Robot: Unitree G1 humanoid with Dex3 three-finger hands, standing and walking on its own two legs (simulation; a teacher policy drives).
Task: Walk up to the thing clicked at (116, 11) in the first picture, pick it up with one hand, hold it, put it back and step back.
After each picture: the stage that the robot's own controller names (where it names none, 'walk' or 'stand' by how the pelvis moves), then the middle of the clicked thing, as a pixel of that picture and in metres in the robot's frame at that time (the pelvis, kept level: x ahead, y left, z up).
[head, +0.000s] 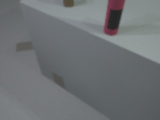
stand; (114, 8) +0.66 -0.11 +0.12
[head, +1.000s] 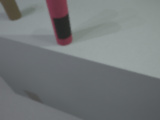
walk; (59, 15) +0.55 +0.13 +0.15
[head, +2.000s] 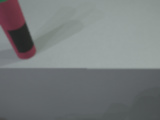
stand; (14, 25) +0.44 +0.23 +0.16
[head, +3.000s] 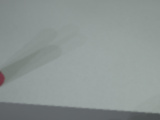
stand; out of the picture +0.33 +0.34 +0.15
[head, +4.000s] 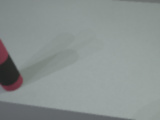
stand; out of the picture +0.34 +0.27 +0.14
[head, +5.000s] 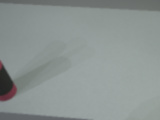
stand; out of the picture +0.32 +0.29 +0.12
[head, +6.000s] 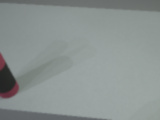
stand; out of the picture +0.33 +0.29 +0.12
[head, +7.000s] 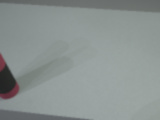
stand; out of the picture +0.33 +0.29 +0.12
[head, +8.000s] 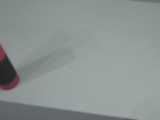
rise first; out of the picture +0.34 +0.28 +0.12
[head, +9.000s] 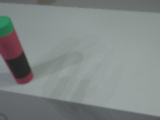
rise first; (13, 54) +0.38 +0.28 +0.13
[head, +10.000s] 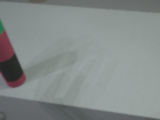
go down; (4, 56) +0.37 +0.29 +0.13
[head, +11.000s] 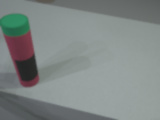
go down; (23, 55) +0.37 +0.23 +0.13
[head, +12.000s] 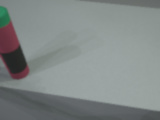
go down; (9, 48) +0.40 +0.26 +0.13
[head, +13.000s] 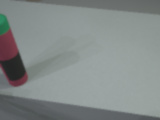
go down; (7, 55) +0.37 +0.27 +0.13
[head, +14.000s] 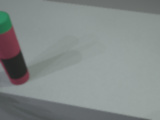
approach; (9, 53) +0.37 +0.27 +0.13
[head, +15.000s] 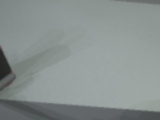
close; out of the picture +0.35 +0.28 +0.16
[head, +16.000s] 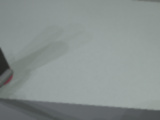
close; out of the picture +0.36 +0.29 +0.16
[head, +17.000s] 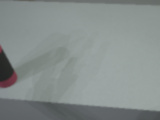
rise first; out of the picture +0.36 +0.30 +0.16
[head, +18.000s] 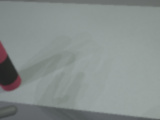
go down; out of the picture +0.34 +0.30 +0.14
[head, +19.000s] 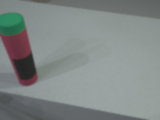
go down; (20, 54) +0.37 +0.25 +0.13
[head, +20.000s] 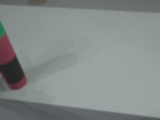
close in; (5, 59) +0.37 +0.28 +0.13
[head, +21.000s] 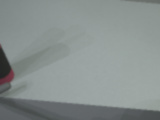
close; out of the picture +0.36 +0.29 +0.15
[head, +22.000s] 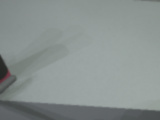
close in; out of the picture +0.35 +0.29 +0.17
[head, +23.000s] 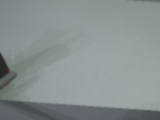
close in; out of the picture +0.35 +0.29 +0.17
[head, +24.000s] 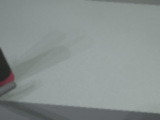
close in; out of the picture +0.34 +0.29 +0.17
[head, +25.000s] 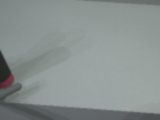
close in; out of the picture +0.34 +0.29 +0.16
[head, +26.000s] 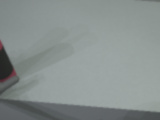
close in; out of the picture +0.35 +0.28 +0.17
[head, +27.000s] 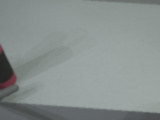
close in; out of the picture +0.34 +0.28 +0.16
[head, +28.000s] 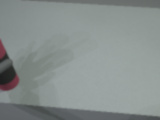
lift; out of the picture +0.34 +0.28 +0.16
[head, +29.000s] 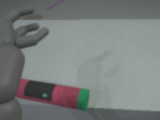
close; (52, 93) +0.31 +0.14 +0.05
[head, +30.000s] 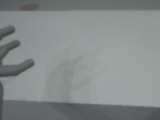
rise first; out of the picture +0.18 +0.12 -0.64
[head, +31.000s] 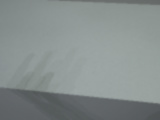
go down; out of the picture +0.18 +0.18 -0.68
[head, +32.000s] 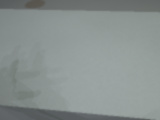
lift; out of the picture +0.14 +0.15 -0.71
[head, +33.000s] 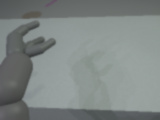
close; out of the picture +0.15 +0.18 -0.71
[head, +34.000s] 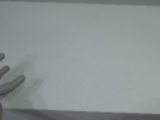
close; out of the picture +0.13 +0.15 -0.70
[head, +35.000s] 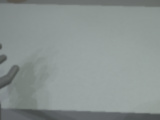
close; out of the picture +0.13 +0.15 -0.70
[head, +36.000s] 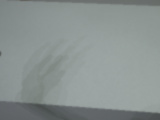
close; out of the picture +0.14 +0.16 -0.70
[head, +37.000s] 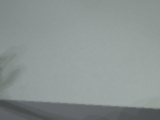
close; out of the picture +0.14 +0.15 -0.68
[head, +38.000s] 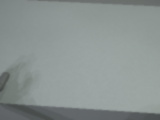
stand; out of the picture +0.14 +0.15 -0.69
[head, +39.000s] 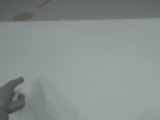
stand; out of the picture +0.11 +0.15 -0.71
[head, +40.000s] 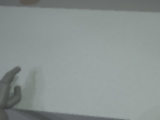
stand; out of the picture +0.13 +0.18 -0.72
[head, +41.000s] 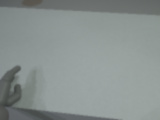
stand; out of the picture +0.14 +0.18 -0.72
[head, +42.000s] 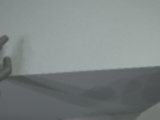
walk; out of the picture +0.26 +0.07 -0.72
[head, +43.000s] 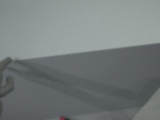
walk; out of the picture +0.36 +0.08 -0.72
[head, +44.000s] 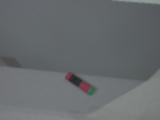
walk; (79, 83) +0.59 +0.05 -0.71
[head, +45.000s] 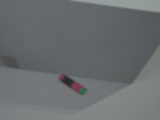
stand; (71, 84) +0.75 +0.05 -0.73
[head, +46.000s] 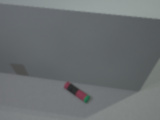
stand; (76, 92) +0.74 +0.07 -0.75
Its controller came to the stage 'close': yes
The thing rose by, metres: 0.00
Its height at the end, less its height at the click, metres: -0.87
